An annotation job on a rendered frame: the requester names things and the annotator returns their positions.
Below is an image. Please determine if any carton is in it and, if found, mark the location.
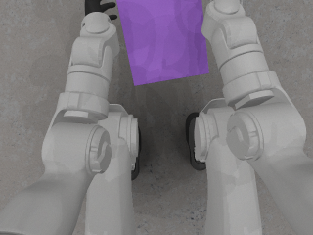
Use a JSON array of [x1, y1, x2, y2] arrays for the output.
[[116, 0, 209, 86]]

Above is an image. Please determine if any robot left foot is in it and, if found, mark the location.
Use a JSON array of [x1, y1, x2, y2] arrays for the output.
[[131, 126, 142, 181]]

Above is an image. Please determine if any left robot forearm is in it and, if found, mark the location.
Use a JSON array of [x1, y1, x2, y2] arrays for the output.
[[41, 12, 120, 164]]

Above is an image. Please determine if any robot left hand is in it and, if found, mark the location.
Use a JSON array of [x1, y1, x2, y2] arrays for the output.
[[84, 0, 117, 20]]

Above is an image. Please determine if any right robot shin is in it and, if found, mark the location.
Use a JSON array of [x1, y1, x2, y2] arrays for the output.
[[194, 98, 228, 163]]

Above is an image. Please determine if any right robot forearm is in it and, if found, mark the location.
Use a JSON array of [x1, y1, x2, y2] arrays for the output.
[[201, 0, 306, 131]]

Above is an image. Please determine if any robot right upper arm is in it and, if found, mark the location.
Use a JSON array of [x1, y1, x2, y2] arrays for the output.
[[226, 102, 313, 235]]

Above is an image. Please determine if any robot left upper arm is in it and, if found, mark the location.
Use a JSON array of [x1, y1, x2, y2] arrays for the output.
[[0, 122, 112, 235]]

